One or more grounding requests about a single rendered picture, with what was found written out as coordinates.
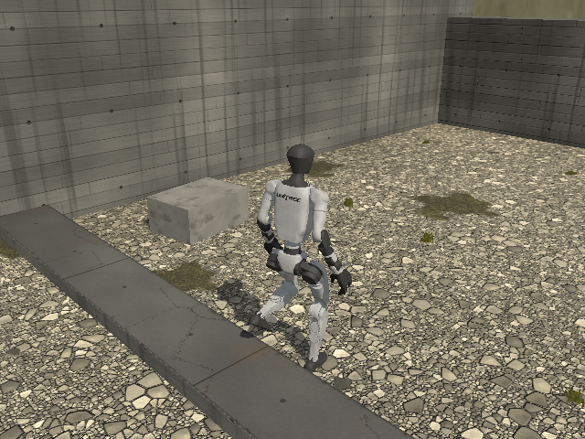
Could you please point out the left robot hand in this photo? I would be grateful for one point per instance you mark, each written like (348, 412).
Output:
(268, 246)

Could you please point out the robot left forearm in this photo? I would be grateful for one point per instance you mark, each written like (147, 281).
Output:
(266, 231)

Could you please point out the right robot hand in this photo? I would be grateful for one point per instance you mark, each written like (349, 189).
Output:
(343, 279)

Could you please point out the right robot upper arm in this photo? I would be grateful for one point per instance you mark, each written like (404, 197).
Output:
(320, 199)

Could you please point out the robot right forearm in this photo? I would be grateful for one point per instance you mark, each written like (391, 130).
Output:
(329, 254)

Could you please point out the robot right thigh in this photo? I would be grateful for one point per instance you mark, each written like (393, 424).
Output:
(314, 273)

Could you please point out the left robot upper arm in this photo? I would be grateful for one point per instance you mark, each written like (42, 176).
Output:
(264, 216)

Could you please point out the left robot shin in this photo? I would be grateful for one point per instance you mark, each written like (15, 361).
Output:
(279, 299)

